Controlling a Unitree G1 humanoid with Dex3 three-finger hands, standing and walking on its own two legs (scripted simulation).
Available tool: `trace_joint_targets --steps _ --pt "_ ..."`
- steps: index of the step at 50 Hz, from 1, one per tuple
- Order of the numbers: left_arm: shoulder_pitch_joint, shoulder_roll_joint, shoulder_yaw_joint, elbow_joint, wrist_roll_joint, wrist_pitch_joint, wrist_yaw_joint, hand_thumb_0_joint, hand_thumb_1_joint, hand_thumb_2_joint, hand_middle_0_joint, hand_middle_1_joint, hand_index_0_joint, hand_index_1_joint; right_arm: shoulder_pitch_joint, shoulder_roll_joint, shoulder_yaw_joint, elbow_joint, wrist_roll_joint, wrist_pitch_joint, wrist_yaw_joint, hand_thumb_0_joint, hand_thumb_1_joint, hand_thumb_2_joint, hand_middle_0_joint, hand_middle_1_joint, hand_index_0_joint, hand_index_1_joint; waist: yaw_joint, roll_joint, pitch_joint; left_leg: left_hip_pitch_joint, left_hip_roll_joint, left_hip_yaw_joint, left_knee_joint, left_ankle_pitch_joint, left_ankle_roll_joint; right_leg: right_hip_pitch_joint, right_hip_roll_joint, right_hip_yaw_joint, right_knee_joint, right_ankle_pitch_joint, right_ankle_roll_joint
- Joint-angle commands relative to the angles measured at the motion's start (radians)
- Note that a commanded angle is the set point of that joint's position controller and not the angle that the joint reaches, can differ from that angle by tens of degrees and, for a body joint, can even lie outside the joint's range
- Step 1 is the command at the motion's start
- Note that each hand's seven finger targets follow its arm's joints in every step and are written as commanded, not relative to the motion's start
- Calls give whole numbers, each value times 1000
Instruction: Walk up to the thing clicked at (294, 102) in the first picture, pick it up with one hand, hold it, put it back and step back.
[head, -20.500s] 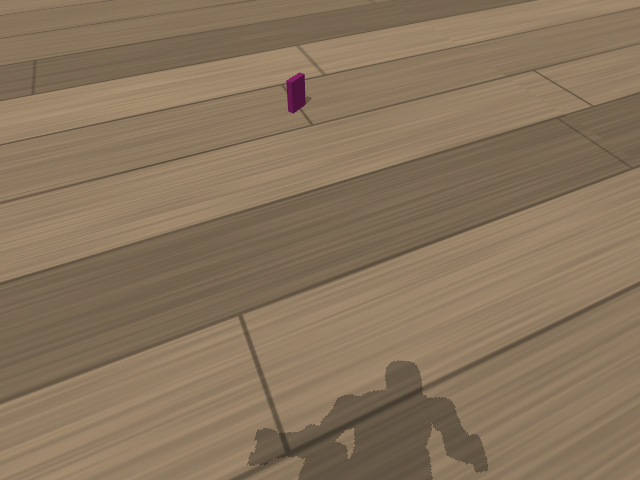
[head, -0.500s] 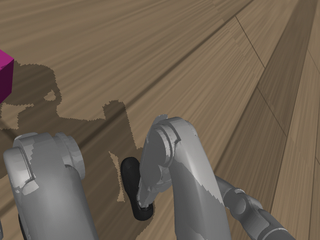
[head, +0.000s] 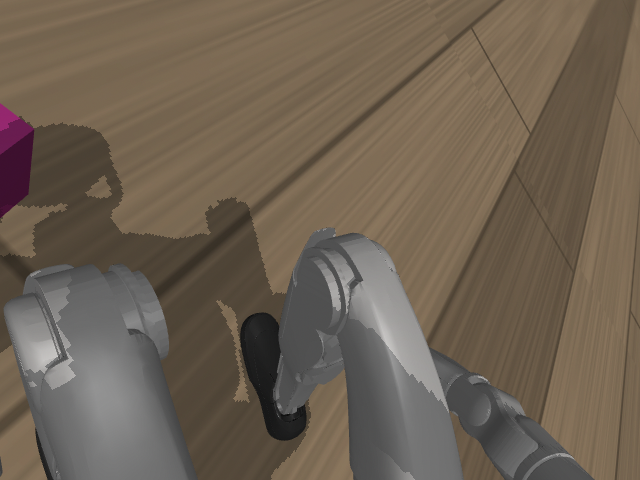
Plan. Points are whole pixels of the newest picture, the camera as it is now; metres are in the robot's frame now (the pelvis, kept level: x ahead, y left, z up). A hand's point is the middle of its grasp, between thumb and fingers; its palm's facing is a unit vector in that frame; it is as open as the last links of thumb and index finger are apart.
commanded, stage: settle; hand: left
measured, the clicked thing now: out of the picture +0.43 +0.26 -0.19
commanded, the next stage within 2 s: lift in 1.80 s
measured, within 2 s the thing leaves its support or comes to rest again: leaves its support in 0.16 s
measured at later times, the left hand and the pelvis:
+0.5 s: hand out of the picture +0.38 +0.30 -0.10, palm faces +0.38 -0.93 +0.00, open 8.3 cm; pelvis +0.01 -0.01 +0.01, yaw +3 degrees
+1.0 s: hand out of the picture +0.38 +0.30 +0.00, palm faces +0.33 -0.94 -0.07, open 8.3 cm; pelvis +0.02 -0.02 +0.04, yaw +9 degrees
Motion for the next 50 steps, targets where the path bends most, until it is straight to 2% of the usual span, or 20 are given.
trace_joint_targets --steps 1,3,10,15,18,22,23,27,29,34,36,37,39,40,42,43,44,45,48,50 --pt "-179 103 -10 -156 -3 -55 -12 0 536 1280 -1225 -1247 -1199 -1284 18 -366 -141 -10 7 15 -22 0 -909 -906 200 300 200 300 -112 571 -527 367 53 103 -389 102 -37 222 24 -140 -128 128 -67" --pt "-177 111 -3 -201 -4 -50 -12 0 503 1283 -1234 -1259 -1206 -1297 15 -362 -148 -12 10 14 -21 0 -909 -906 200 300 200 300 -93 588 -547 392 55 106 -395 119 -40 214 20 -134 -122 134 -69" --pt "-166 90 -5 -348 -4 -5 -16 0 426 1289 -1276 -1308 -1252 -1344 49 -350 -192 -14 29 22 -15 0 -911 -904 200 300 200 300 -71 648 -619 413 49 130 -417 112 -42 210 13 -112 -125 133 -75" --pt "-125 30 -44 -435 -2 58 -26 0 392 1293 -1298 -1341 -1279 -1373 80 -339 -240 -11 55 27 -11 0 -905 -902 200 300 200 300 -46 660 -654 417 43 146 -447 112 -43 183 4 -94 -129 137 -80" --pt "-118 -7 -65 -484 -12 102 -38 0 401 1288 -1320 -1357 -1305 -1384 103 -328 -265 -13 78 30 -10 0 -902 -899 200 300 200 300 -35 650 -681 407 35 156 -455 132 -39 171 2 -83 -131 148 -84" --pt "-133 -36 -78 -550 -28 160 -50 0 337 1276 -1313 -1364 -1301 -1390 123 -305 -305 -9 112 27 -11 0 -901 -898 200 300 200 300 -12 606 -683 320 23 190 -463 39 -16 155 -2 -53 -163 83 -84" --pt "-118 -49 -62 -574 -33 174 -50 0 350 1275 -1314 -1368 -1304 -1392 139 -303 -316 -12 119 27 -11 0 -898 -897 201 300 200 300 3 597 -710 346 22 189 -471 51 -18 156 -5 -51 -165 93 -83" --pt "-96 -104 -106 -640 -22 235 -73 0 376 1291 -1341 -1400 -1333 -1422 157 -283 -360 -18 153 32 -15 0 -897 -896 201 300 200 300 24 611 -735 366 20 191 -525 16 -18 100 -18 -37 -167 57 -90" --pt "-109 -88 -104 -686 -15 266 -83 0 351 1273 -1334 -1392 -1326 -1413 170 -267 -380 -11 171 36 -22 0 -897 -896 200 300 200 300 47 615 -762 355 18 211 -534 -3 -12 91 -19 -16 -177 34 -94" --pt "-118 -112 -77 -755 -51 327 -105 0 325 1278 -1340 -1403 -1332 -1425 200 -245 -419 -13 210 43 -38 0 -897 -896 200 300 200 300 76 580 -804 340 8 236 -545 -7 -3 81 -26 11 -195 18 -99" --pt "-151 -155 -112 -776 -63 343 -121 0 321 1290 -1365 -1433 -1359 -1454 210 -233 -434 -6 222 43 -45 0 -904 -898 200 300 200 300 66 553 -808 312 1 257 -537 -19 5 90 -26 24 -216 6 -100" --pt "-129 -151 -93 -777 -69 352 -125 0 331 1312 -1372 -1448 -1363 -1471 225 -225 -441 -2 227 42 -48 0 -901 -898 200 300 200 300 75 527 -840 312 -3 272 -527 10 10 127 -25 32 -229 28 -97" --pt "-142 -149 -95 -797 -67 363 -139 0 304 1291 -1366 -1435 -1360 -1456 238 -216 -454 2 236 44 -54 0 -903 -898 200 300 200 300 84 531 -860 315 -6 283 -536 20 11 126 -30 42 -231 24 -99" --pt "-87 -136 -74 -757 -65 374 -148 0 300 1292 -1377 -1446 -1370 -1467 231 -219 -461 2 243 45 -59 0 -906 -898 200 300 200 300 100 520 -862 324 -4 285 -543 32 11 124 -33 46 -228 27 -100" --pt "-125 -159 -102 -808 -64 380 -169 0 312 1290 -1373 -1443 -1367 -1462 244 -211 -477 3 250 48 -65 0 -904 -898 200 300 200 300 89 513 -904 336 -6 296 -542 53 13 138 -36 54 -236 41 -100" --pt "-107 -143 -82 -801 -64 391 -176 0 299 1291 -1363 -1443 -1358 -1462 255 -209 -482 9 256 50 -68 0 -904 -898 200 300 200 300 102 512 -924 343 -8 300 -544 72 13 148 -37 57 -234 52 -101" --pt "-121 -156 -93 -838 -68 397 -182 0 280 1273 -1351 -1433 -1348 -1450 262 -197 -485 12 257 50 -70 0 -903 -897 200 300 200 300 113 509 -952 352 -8 311 -539 102 13 173 -39 65 -237 72 -100" --pt "-115 -136 -67 -834 -73 408 -187 0 269 1273 -1350 -1435 -1346 -1453 271 -197 -491 9 264 52 -74 0 -909 -899 200 300 200 300 117 499 -984 356 -9 315 -538 114 15 193 -39 70 -244 80 -99" --pt "-125 -170 -50 -861 -102 435 -203 0 250 1290 -1357 -1448 -1354 -1467 288 -185 -504 14 279 54 -82 0 -906 -898 200 300 200 300 124 490 -1000 363 -12 326 -553 121 16 198 -46 77 -253 81 -99" --pt "-122 -165 -41 -846 -102 452 -209 0 247 1283 -1341 -1433 -1337 -1452 290 -186 -511 17 288 56 -88 0 -900 -897 200 300 200 300 129 488 -990 363 -12 328 -567 121 14 186 -50 78 -254 70 -101"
